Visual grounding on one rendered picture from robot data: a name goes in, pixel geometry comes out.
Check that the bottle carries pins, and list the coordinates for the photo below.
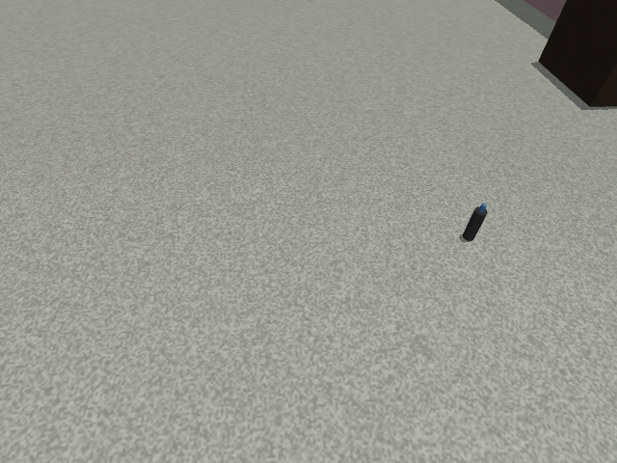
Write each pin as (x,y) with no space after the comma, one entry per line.
(475,222)

